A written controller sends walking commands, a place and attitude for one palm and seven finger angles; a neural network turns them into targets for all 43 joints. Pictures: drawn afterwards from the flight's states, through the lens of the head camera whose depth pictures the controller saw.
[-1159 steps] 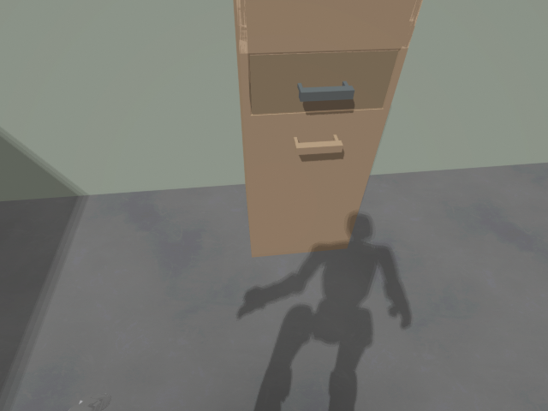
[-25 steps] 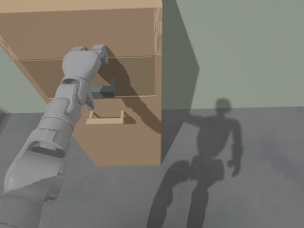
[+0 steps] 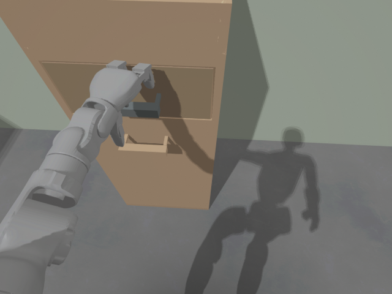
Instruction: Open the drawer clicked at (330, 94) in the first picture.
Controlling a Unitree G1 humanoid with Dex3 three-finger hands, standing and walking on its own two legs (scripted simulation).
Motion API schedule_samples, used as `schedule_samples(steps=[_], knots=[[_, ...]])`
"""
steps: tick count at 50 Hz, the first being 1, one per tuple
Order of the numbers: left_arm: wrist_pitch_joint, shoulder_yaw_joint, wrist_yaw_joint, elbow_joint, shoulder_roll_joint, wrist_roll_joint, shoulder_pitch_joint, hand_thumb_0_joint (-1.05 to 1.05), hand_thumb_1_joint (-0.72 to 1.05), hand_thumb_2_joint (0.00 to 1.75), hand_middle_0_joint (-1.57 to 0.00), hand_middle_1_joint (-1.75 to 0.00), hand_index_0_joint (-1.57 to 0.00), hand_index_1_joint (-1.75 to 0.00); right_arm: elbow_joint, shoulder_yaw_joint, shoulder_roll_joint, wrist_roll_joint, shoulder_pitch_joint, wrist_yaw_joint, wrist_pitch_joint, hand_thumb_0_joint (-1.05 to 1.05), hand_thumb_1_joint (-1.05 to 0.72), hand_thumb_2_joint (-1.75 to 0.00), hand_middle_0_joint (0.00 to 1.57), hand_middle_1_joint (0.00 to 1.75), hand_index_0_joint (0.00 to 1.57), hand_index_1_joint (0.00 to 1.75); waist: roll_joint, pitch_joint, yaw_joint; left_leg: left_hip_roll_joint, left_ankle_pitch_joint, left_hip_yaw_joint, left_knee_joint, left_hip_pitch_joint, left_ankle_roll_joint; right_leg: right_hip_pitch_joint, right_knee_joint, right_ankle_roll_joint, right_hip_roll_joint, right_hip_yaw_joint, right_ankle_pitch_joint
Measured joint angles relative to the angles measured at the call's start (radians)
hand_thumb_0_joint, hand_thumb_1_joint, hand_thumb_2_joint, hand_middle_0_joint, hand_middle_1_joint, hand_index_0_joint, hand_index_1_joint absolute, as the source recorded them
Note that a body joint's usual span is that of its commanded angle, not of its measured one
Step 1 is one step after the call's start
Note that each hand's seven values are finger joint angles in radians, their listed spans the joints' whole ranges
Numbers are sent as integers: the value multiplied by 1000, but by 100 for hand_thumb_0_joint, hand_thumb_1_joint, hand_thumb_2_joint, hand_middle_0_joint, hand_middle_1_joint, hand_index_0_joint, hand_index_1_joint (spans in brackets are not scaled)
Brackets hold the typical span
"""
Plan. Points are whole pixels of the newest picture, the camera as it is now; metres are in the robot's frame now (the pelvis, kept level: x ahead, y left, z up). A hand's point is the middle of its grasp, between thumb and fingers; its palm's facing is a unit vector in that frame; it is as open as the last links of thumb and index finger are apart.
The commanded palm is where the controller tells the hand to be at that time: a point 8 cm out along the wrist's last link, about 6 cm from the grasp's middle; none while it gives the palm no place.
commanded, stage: move the hooked fingers above the handle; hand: left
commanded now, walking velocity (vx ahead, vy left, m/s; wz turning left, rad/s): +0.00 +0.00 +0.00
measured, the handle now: (131, 102) +0.53 +0.17 +0.05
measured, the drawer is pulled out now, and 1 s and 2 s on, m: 0.00 0.00 0.00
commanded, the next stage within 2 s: lower the fingers behind the handle in 1.58 s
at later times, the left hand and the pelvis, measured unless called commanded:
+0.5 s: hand (110, 115) +0.45 +0.19 +0.10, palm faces -0.14 +0.03 -0.99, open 13.8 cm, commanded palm +0.47 +0.19 +0.17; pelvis -0.01 -0.01 +0.00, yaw -1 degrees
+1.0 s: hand (114, 99) +0.48 +0.18 +0.12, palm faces -0.11 +0.01 -0.99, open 13.7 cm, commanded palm +0.46 +0.20 +0.16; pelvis -0.01 -0.01 +0.00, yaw -4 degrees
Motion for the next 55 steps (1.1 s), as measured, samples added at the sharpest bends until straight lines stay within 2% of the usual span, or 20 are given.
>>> schedule_samples(steps=[3,7,9,11,15,19,23,26,29,31,33,37,41,46,50,55], knots=[[48,55,72,41,-15,23,-31,0,-49,30,-37,-124,-32,-120,0,15,6,-3,-25,12,2,0,-91,-90,20,29,20,30,1,-15,-23,5,-3,19,1,-15,1,-26,7,0,5,19,1],[135,60,123,82,-47,60,-43,0,-49,30,-48,-131,-37,-126,3,37,20,-1,-41,23,24,0,-91,-90,20,29,20,30,24,-31,-18,11,1,39,-10,-10,2,-32,1,3,10,39,11],[193,60,115,110,-51,78,-49,0,-49,30,-46,-130,-39,-128,2,53,33,5,-58,21,41,0,-91,-90,20,29,20,30,36,-35,-19,13,7,50,-25,6,2,-24,-6,4,12,51,18],[249,64,90,148,-44,77,-57,0,-49,30,-44,-128,-40,-129,-6,67,48,15,-71,13,52,0,-91,-90,20,29,20,30,45,-34,-23,14,15,60,-43,27,2,-11,-15,4,14,61,24],[287,102,0,206,-9,48,-53,0,-49,30,-38,-124,-38,-127,-38,91,73,29,-77,-10,59,0,-91,-90,21,30,20,30,51,-25,-32,15,31,68,-77,67,-1,19,-33,2,17,69,34],[239,102,-88,209,45,40,-17,1,-49,30,-35,-122,-35,-124,-71,89,75,30,-49,-24,43,0,-90,-90,21,30,20,30,41,-17,-26,17,37,55,-84,79,-6,37,-42,-4,19,55,35],[127,40,-128,111,54,25,23,0,-49,30,-33,-121,-33,-122,-71,54,52,18,-11,-24,17,0,-90,-90,21,30,20,30,28,1,1,13,31,23,-60,62,-9,41,-35,-9,15,24,26],[42,12,-108,32,33,9,38,0,-49,30,-32,-120,-33,-121,-50,28,29,9,0,-22,6,0,-90,-90,21,30,20,30,19,9,13,8,23,5,-38,44,-8,35,-23,-9,9,5,16],[2,15,-41,2,10,8,28,0,-49,30,-32,-120,-32,-121,-26,15,12,3,-8,-14,-1,0,-90,-90,21,30,20,30,10,5,6,6,13,0,-18,22,-8,16,-7,-8,6,1,7],[15,35,18,14,0,20,6,0,-49,30,-32,-120,-32,-120,-16,12,6,1,-19,-6,-4,0,-91,-90,21,30,20,30,6,-2,-6,6,8,4,-10,7,-8,-2,3,-8,6,5,3],[59,67,72,47,1,40,-23,0,-50,30,-32,-120,-32,-120,-11,15,6,-1,-33,3,-3,0,-91,-90,20,29,20,30,5,-11,-19,9,5,14,-6,-5,-7,-20,10,-8,8,15,2],[132,70,109,96,-18,61,-53,0,-49,30,-42,-129,-37,-125,-1,24,9,-2,-38,17,14,0,-91,-90,20,29,20,30,25,-30,-16,13,5,30,-15,-6,-5,-28,2,-4,13,32,9],[216,66,72,150,-37,61,-76,0,-49,30,-41,-127,-40,-131,-2,53,27,13,-53,14,47,0,-91,-90,20,29,20,30,40,-40,-20,15,14,46,-41,26,-4,-6,-14,-1,16,48,18],[250,73,-17,197,-14,58,-86,0,-49,30,-36,-124,-36,-127,-36,85,56,30,-64,-11,57,0,-91,-90,21,30,20,30,39,-34,-36,19,29,58,-69,62,-7,19,-29,-4,21,59,30],[224,108,-85,220,38,50,-48,1,-49,30,-34,-122,-33,-124,-75,90,59,32,-54,-27,44,0,-90,-90,21,30,20,30,34,-21,-42,24,33,60,-72,65,-9,20,-31,-8,26,62,36],[104,109,-112,148,80,42,32,0,-49,30,-32,-120,-32,-121,-85,56,41,20,-12,-33,15,0,-90,-90,21,30,20,30,22,1,-21,22,27,38,-44,36,-10,7,-18,-10,23,39,27]])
